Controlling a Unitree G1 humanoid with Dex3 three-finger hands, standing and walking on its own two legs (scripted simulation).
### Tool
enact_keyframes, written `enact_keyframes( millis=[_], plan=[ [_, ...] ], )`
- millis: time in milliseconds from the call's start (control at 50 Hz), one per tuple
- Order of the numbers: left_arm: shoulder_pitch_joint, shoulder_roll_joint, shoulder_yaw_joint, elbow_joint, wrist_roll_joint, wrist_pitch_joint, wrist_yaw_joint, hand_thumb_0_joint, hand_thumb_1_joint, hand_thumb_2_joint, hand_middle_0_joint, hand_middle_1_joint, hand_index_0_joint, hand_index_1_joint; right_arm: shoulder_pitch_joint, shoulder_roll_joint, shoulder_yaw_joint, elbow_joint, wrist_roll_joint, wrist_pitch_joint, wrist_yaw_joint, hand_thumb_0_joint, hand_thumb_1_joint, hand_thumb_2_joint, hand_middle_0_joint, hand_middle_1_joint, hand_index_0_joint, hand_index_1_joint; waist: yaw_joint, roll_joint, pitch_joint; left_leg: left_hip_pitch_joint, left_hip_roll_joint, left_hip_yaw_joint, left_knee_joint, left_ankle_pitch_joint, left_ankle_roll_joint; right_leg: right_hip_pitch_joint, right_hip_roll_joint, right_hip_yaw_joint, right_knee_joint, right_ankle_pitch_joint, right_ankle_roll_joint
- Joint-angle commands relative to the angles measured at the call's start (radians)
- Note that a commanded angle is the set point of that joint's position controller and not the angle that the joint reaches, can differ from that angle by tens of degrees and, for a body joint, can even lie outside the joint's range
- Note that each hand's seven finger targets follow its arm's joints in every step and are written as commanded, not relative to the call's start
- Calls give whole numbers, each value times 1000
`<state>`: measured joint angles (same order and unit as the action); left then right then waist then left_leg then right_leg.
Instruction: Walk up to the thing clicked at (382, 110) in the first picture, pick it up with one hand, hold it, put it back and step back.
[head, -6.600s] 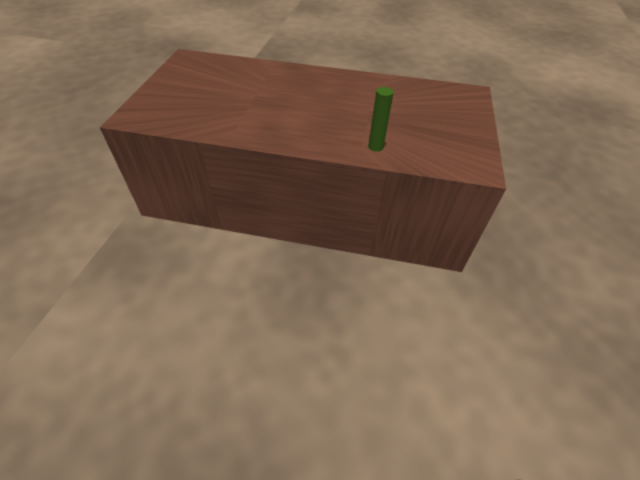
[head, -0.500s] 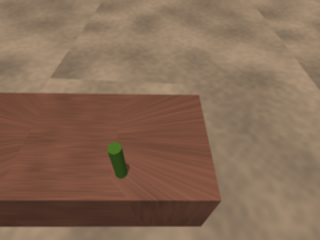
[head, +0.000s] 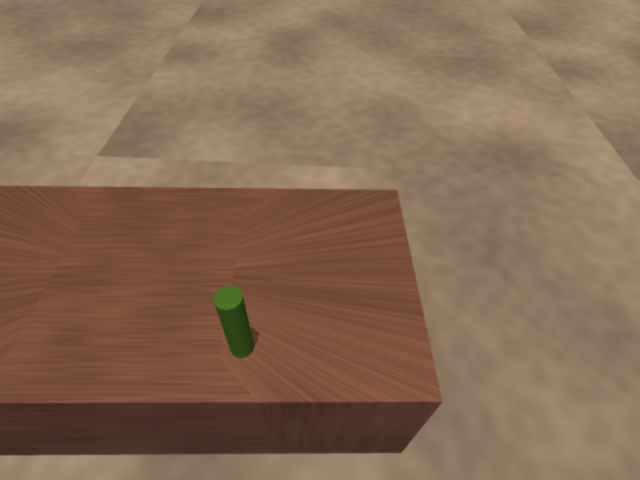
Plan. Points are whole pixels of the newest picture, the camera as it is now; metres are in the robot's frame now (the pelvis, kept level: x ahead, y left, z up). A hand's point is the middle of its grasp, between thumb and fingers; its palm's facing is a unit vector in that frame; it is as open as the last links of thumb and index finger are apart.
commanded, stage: stand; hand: left
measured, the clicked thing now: (235, 324) +0.43 +0.16 -0.23
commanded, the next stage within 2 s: go down in 0.20 s
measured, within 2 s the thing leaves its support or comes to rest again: neither
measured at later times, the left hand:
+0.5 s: hand out of the picture +0.14 +0.25 -0.16, palm faces +0.04 -0.94 -0.33, open 10.1 cm
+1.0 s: hand (129, 474) +0.16 +0.26 -0.15, palm faces +0.05 -0.94 -0.32, open 17.2 cm
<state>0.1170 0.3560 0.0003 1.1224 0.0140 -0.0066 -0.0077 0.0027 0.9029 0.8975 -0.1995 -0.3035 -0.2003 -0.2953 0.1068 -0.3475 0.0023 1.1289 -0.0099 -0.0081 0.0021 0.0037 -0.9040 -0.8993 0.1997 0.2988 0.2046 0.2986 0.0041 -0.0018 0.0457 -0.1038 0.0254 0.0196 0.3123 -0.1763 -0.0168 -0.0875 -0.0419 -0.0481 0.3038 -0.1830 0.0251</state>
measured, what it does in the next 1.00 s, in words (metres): stands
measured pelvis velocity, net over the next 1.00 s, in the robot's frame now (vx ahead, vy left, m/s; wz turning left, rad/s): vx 0.00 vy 0.01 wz -0.01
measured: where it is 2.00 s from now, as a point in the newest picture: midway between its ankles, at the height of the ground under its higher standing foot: outside the picture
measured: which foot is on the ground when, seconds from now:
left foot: down 0.00-1.00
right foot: down 0.00-1.00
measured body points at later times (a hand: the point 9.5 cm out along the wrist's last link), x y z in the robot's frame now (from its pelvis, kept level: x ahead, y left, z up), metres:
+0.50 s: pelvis -0.02 +0.00 -0.01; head +0.04 +0.00 +0.43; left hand +0.14 +0.30 -0.13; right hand +0.14 -0.29 -0.12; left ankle +0.00 +0.13 -0.75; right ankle -0.01 -0.13 -0.75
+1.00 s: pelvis +0.00 +0.01 -0.03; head +0.05 +0.01 +0.42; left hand +0.16 +0.31 -0.12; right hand +0.15 -0.28 -0.11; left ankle +0.00 +0.13 -0.75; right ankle -0.01 -0.13 -0.75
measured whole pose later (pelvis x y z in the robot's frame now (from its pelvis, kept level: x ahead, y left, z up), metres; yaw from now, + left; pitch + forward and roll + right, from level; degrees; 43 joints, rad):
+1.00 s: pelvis +0.00 +0.01 -0.03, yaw +0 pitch +7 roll -1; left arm 0.14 0.34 0.14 0.60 0.01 0.31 -0.04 -0.01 -0.48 0.04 -0.08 -0.04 -0.08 -0.04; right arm 0.19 -0.27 -0.12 0.67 0.02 -0.10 -0.05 -0.01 0.42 -0.07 0.05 0.05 0.06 0.05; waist -0.02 0.01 -0.04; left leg -0.45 0.03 0.02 0.67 -0.35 -0.01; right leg -0.42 -0.04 -0.04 0.63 -0.33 0.03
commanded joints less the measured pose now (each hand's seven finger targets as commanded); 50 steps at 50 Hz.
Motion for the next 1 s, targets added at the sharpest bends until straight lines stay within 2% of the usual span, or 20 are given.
enact_keyframes(
  millis=[0, 160, 260, 280, 300, 320, 340, 360, 380, 420, 460, 480, 520, 580, 640, 700, 740, 800, 820, 980],
  plan=[
    [-30, 210, 41, -56, -2, -22, 14, 0, 899, 900, -200, -300, -200, -300, -41, -216, -36, -55, 0, -22, -9, 0, -900, -900, 200, 300, 200, 300, -3, 4, -74, 4, 116, -91, -43, 165, 30, 15, -111, 83, -41, 135, -34],
    [-27, 212, 40, -60, -1, -24, 16, 0, 899, 900, -200, -300, -200, -300, -44, -217, -40, -60, 0, -21, -9, 0, -900, -900, 200, 300, 200, 300, -5, 0, -87, 34, 118, -86, -30, 212, 31, 7, -109, 76, -33, 180, -35],
    [-23, 210, 41, -56, -4, -21, 14, 0, 899, 900, -200, -300, -200, -300, -38, -216, -36, -56, -1, -22, -10, 0, -900, -900, 200, 300, 200, 300, 0, 17, -54, -8, 113, -87, -48, 159, 28, 14, -108, 82, -42, 131, -33],
    [-17, 210, 41, -54, -1, -20, 15, 0, 819, 820, -120, -226, -178, -220, -48, -218, -38, -59, 0, -21, -9, 0, -820, -820, 120, 220, 120, 220, 2, 17, -61, 6, 116, -90, -44, 153, 31, 8, -108, 78, -42, 125, -34],
    [-368, 10, 9, -405, -84, -102, 22, 0, 739, 740, -40, -146, -98, -140, -399, -41, -16, -410, 100, -134, -24, 0, -740, -740, 48, 140, 49, 140, -48, 40, -76, -106, -24, 22, 57, 66, 14, -150, 28, 2, 58, 74, -34],
    [-424, 100, 34, -469, -84, -103, 40, 0, 659, 660, -54, -66, -18, -60, -337, -103, -22, -463, 91, -158, -37, 0, -660, -660, 48, 60, 49, 60, -41, 32, -92, -79, -22, 15, 53, 20, 12, -123, 23, 4, 49, 35, -32],
    [-279, 150, 36, -333, -81, -63, 49, 0, 579, 580, -42, 0, 0, -29, -219, -167, -55, -330, 96, -142, -53, 0, -580, -580, 48, 52, 49, 52, -32, 44, -44, -113, -20, 19, 50, -26, 7, -146, 27, 1, 52, -9, -37],
    [-162, 221, 94, -192, -70, -14, 52, 0, 499, 500, -50, 0, -4, -38, -144, -210, -100, -235, 94, -117, -64, 0, -500, -500, 48, 52, 49, 51, -25, 18, -36, -170, -22, 21, 96, -15, 7, -182, 35, -4, 84, -4, -37],
    [-171, 254, 126, -184, -58, 15, 52, 0, 419, 420, -57, -5, -20, -48, -148, -233, -133, -250, 90, -113, -69, 0, -420, -420, 48, 51, 49, 51, -17, -10, -87, -194, -18, 14, 136, 12, 11, -191, 42, -5, 124, 23, -39],
    [-231, 216, 132, -236, -36, 26, 46, 0, 259, 260, -60, 0, -31, -29, -171, -182, -137, -326, 64, -132, -64, 0, -260, -260, 48, 51, 49, 51, -11, 13, -279, -170, -21, 8, 186, 66, 14, -153, 38, 3, 183, 90, -37],
    [-39, 225, 180, -225, -8, 88, 25, 0, 192, 183, -70, 0, -48, -20, 117, -187, -204, -325, 47, -113, -53, 0, -100, -204, 48, 51, 49, 51, -28, 6, -306, -165, -34, 18, 198, 123, 22, -152, 42, 1, 189, 149, -34],
    [5, 184, 164, -230, -10, 121, 14, 0, 128, 135, -75, 0, -65, -5, 121, -162, -192, -339, 51, -107, -47, 0, -30, -186, 48, 51, 49, 51, -18, 11, -293, -158, -39, 23, 189, 147, 20, -150, 42, 0, 182, 169, -32],
    [-96, 207, 164, -374, -7, 171, 3, 0, 25, 82, -72, 0, -74, 0, 2, -168, -186, -461, 55, -104, -44, 0, 66, -159, 49, 51, 50, 51, -10, 28, -293, -138, -39, 15, 161, 161, 16, -150, 45, -6, 162, 158, -35],
    [-81, 151, 144, -404, -7, 244, -20, 0, -114, 65, -76, 0, -71, -2, -9, -97, -147, -504, 60, -83, -23, 0, 206, -124, 49, 51, 50, 51, -3, 9, -230, -205, -37, 15, 170, 83, 19, -203, 48, -11, 167, 74, -37],
    [-151, 182, 164, -474, -2, 260, -20, 0, -319, 40, -82, -17, -77, -21, -34, -119, -167, -540, 51, -91, -26, 0, 356, -87, 50, 50, 50, 50, -14, -9, -221, -237, -31, 13, 201, 15, 25, -244, 46, -8, 187, 12, -33],
    [-92, 201, 193, -521, 4, 264, -17, 0, -450, 42, -77, -36, -73, -41, 29, -124, -179, -536, 43, -99, -31, 0, 408, -73, 50, 50, 50, 50, -14, 24, -271, -227, -28, 11, 231, 77, 23, -231, 43, -2, 218, 72, -33],
    [-105, 216, 210, -581, 6, 260, -9, 0, -516, 37, -76, -46, -73, -51, -31, -139, -188, -588, 39, -117, -44, 0, 428, -68, 50, 50, 50, 50, -11, 35, -303, -218, -25, 4, 244, 105, 20, -217, 39, 3, 239, 99, -32],
    [-89, 168, 187, -613, 1, 258, -12, 0, -553, 18, -82, -37, -76, -44, -6, -103, -177, -565, 33, -134, -56, 0, 468, -59, 50, 50, 50, 50, -17, 42, -299, -224, -22, 1, 268, 119, 19, -238, 38, 2, 259, 109, -31],
    [-63, 195, 214, -614, 2, 263, -8, 0, -553, 30, -82, -44, -74, -53, -26, -127, -184, -609, 31, -141, -61, 0, 459, -61, 50, 50, 50, 50, -15, 27, -313, -223, -19, -4, 266, 124, 18, -230, 41, -3, 262, 111, -30],
    [-13, 188, 208, -686, -1, 311, -30, 0, -594, 0, -84, -41, -86, -40, 67, -104, -188, -593, 32, -141, -62, 0, 503, -48, 50, 50, 50, 50, -23, 52, -285, -227, -15, -9, 290, 194, 9, -247, 43, -14, 286, 162, -32]
  ],
)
